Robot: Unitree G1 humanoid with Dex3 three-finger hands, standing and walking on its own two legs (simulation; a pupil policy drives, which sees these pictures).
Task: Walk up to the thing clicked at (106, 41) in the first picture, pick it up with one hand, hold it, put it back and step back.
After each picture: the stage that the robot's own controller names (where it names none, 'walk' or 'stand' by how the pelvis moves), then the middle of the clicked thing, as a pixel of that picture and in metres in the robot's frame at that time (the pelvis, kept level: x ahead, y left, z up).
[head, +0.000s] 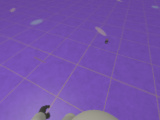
stand; (106, 41) +1.86 -0.36 -0.72
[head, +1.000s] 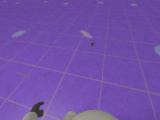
walk; (92, 43) +1.76 +0.07 -0.70
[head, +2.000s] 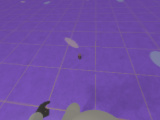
walk; (79, 56) +1.17 +0.29 -0.71
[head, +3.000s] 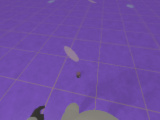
walk; (78, 74) +0.73 +0.21 -0.71
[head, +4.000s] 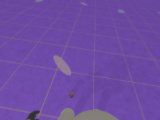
walk; (71, 94) +0.42 +0.17 -0.70
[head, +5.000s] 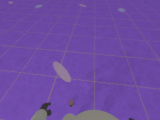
stand; (71, 103) +0.31 +0.20 -0.72
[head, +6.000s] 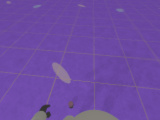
stand; (70, 104) +0.29 +0.19 -0.73
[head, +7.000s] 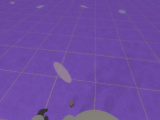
stand; (71, 103) +0.31 +0.19 -0.73
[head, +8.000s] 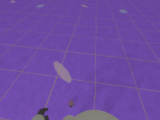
stand; (71, 103) +0.30 +0.19 -0.73
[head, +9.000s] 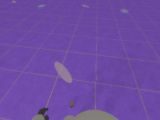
stand; (71, 104) +0.30 +0.19 -0.73
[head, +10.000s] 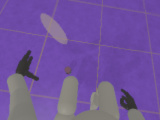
go down; (68, 70) +0.38 +0.19 -0.42
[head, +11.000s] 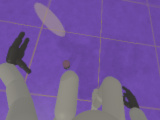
go down; (66, 65) +0.40 +0.21 -0.32
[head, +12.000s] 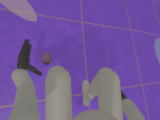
close in; (46, 59) +0.39 +0.24 -0.23
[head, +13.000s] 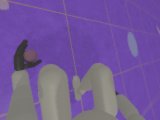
close; (30, 57) +0.39 +0.26 -0.22
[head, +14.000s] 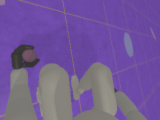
lift; (29, 57) +0.38 +0.25 -0.22
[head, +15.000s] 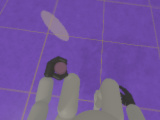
lift; (61, 70) +0.31 +0.20 -0.05
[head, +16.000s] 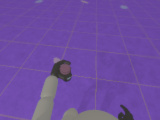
hold; (66, 73) +0.33 +0.17 +0.04
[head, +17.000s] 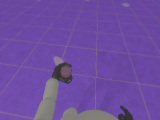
hold; (66, 75) +0.32 +0.17 +0.01
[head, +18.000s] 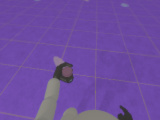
hold; (68, 75) +0.32 +0.16 +0.01
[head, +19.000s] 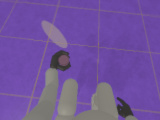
crouch; (65, 62) +0.39 +0.18 -0.07
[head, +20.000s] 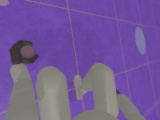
lower; (29, 53) +0.40 +0.26 -0.23
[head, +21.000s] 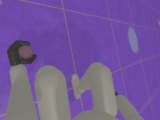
lower; (26, 53) +0.40 +0.27 -0.22
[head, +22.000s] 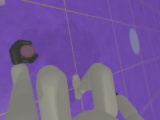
lower; (27, 53) +0.40 +0.27 -0.22
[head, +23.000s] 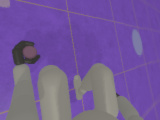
lower; (30, 54) +0.39 +0.26 -0.21
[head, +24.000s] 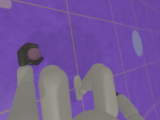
loosen; (34, 55) +0.39 +0.25 -0.22
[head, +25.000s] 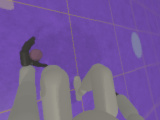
withdraw; (35, 56) +0.39 +0.24 -0.23
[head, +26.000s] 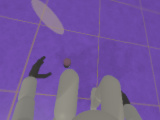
walk; (67, 63) +0.41 +0.20 -0.30
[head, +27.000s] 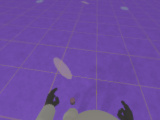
stand; (72, 101) +0.32 +0.15 -0.65
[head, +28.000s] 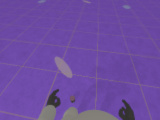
stand; (72, 99) +0.34 +0.17 -0.67
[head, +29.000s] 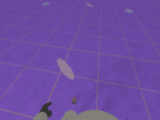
stand; (74, 100) +0.34 +0.16 -0.70
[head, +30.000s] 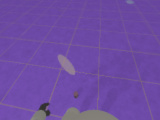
walk; (75, 94) +0.37 +0.16 -0.71
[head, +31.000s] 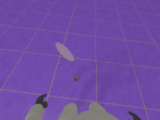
walk; (76, 78) +0.54 +0.13 -0.71
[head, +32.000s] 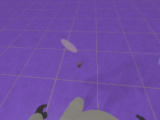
walk; (79, 64) +0.85 +0.25 -0.70
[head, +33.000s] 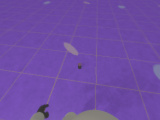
stand; (79, 66) +0.96 +0.19 -0.71
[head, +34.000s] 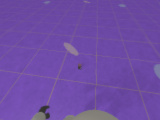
stand; (79, 66) +0.94 +0.20 -0.73
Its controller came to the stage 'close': yes
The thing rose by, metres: 0.72
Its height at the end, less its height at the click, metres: +0.00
